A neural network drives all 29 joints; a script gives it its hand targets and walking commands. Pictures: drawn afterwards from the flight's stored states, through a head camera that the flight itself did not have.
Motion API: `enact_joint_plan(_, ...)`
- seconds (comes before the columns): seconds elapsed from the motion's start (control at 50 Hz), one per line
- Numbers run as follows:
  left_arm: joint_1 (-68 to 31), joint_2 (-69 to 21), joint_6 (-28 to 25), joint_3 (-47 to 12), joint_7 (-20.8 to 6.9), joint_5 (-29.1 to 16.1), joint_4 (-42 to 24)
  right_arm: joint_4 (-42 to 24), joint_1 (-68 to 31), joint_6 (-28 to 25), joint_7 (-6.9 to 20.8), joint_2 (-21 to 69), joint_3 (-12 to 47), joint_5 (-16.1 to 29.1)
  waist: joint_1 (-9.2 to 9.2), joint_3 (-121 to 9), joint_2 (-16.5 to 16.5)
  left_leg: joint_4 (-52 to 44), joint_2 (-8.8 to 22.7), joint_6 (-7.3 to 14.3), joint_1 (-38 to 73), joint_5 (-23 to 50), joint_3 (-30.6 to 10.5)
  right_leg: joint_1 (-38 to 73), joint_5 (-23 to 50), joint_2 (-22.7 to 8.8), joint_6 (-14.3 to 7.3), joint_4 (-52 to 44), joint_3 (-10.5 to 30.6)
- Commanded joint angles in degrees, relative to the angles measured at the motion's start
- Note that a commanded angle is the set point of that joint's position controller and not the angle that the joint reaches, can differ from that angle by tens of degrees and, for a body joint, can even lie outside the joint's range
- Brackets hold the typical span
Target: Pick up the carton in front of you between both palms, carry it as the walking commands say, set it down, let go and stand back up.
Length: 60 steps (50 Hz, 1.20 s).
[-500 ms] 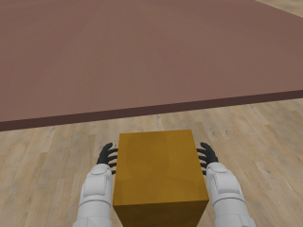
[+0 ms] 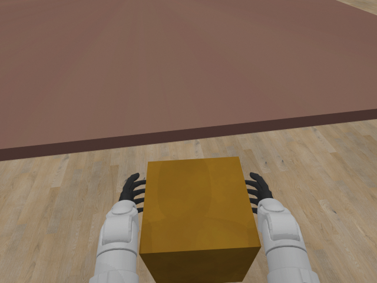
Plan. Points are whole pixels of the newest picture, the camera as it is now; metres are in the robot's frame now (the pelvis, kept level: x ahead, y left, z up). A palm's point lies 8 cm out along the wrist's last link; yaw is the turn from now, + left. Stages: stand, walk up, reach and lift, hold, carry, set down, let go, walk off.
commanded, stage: reach and lift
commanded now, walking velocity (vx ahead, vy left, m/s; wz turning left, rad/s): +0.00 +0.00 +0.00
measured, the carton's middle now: (196, 224) +0.29 +0.00 -0.04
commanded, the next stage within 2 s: hold in 0.34 s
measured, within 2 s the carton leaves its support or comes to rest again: neither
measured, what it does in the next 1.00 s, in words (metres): stands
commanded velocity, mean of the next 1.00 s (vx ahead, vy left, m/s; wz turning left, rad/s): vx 0.00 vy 0.00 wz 0.00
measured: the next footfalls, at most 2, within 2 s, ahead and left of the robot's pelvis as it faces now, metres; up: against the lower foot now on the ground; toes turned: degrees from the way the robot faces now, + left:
left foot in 1.92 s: +0.33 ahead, +0.12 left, +0.00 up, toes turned +10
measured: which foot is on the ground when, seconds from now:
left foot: down 0.00-1.00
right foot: down 0.00-1.00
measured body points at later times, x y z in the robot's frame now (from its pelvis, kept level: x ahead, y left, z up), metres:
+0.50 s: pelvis +0.00 +0.00 +0.00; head -0.04 +0.00 +0.45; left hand +0.30 +0.15 +0.05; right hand +0.30 -0.15 +0.04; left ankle +0.01 +0.13 -0.74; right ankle +0.01 -0.13 -0.74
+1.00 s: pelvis -0.01 +0.00 +0.00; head -0.05 +0.00 +0.45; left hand +0.30 +0.15 +0.05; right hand +0.30 -0.15 +0.04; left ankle +0.01 +0.13 -0.74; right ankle +0.01 -0.13 -0.74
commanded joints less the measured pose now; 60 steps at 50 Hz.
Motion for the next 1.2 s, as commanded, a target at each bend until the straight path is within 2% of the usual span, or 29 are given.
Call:
enact_joint_plan(0.0,-24.6,-54.5,-0.4,-31.8,-14.2,-13.8,0.2,-2.6,-28.5,-1.6,13.6,53.8,31.4,14.2,-0.01,-14.8,0.0,-3.1,-3.3,-0.3,5.0,12.3,3.9,4.2,11.7,3.2,0.4,-3.4,-3.8)
enact_joint_plan(0.16,-22.5,-53.8,0.8,-32.7,-14.1,-14.5,-2.5,-5.3,-26.2,-0.4,13.3,53.3,32.3,14.9,-0.11,-14.2,0.0,-3.7,-3.5,-0.5,6.0,14.5,3.6,5.6,14.3,3.3,0.6,-4.0,-3.6)
enact_joint_plan(0.3,-22.6,-53.6,1.7,-32.9,-14.0,-14.8,-3.6,-6.4,-26.3,0.5,13.2,53.0,32.5,15.2,-0.06,-13.4,0.0,-4.1,-3.4,-0.5,6.2,13.7,3.6,5.8,13.6,3.3,0.7,-4.4,-3.6)
enact_joint_plan(0.42,-22.7,-53.7,3.9,-36.9,-13.5,-17.3,-8.9,-11.6,-26.6,2.7,13.0,52.9,36.4,17.6,-0.28,-15.5,0.1,-4.8,-3.4,-0.7,8.6,16.6,3.3,8.0,16.3,3.3,0.9,-5.1,-3.5)
enact_joint_plan(0.54,-23.1,-51.5,5.9,-32.5,-13.5,-14.8,-5.1,-8.1,-26.9,4.8,13.1,50.3,32.0,15.2,0.0,-7.7,0.2,-6.4,-3.0,-0.3,5.8,7.0,3.9,5.0,6.4,3.1,0.3,-6.5,-4.0)
enact_joint_plan(0.76,-28.6,-53.3,5.3,-32.6,-14.2,-15.1,-4.0,-6.8,-32.4,4.0,13.8,52.0,32.1,15.2,-0.14,-10.7,0.1,-5.4,-3.0,-0.2,5.9,4.9,4.2,4.8,4.3,2.9,0.2,-5.7,-4.3)
enact_joint_plan(0.92,-28.5,-53.1,5.2,-32.2,-14.2,-14.7,-3.5,-6.2,-32.3,4.0,13.7,52.1,31.7,15.0,-0.1,-10.9,0.1,-5.4,-2.9,-0.3,6.2,5.9,4.3,5.1,5.4,2.9,0.2,-5.7,-4.2)
enact_joint_plan(1.18,-25.0,-52.6,5.6,-32.9,-13.9,-15.3,-5.9,-8.7,-28.8,4.4,13.4,51.7,32.5,15.6,-0.07,-11.7,0.1,-5.4,-3.1,-0.4,7.6,11.0,3.9,6.8,10.6,3.1,0.4,-5.8,-3.9)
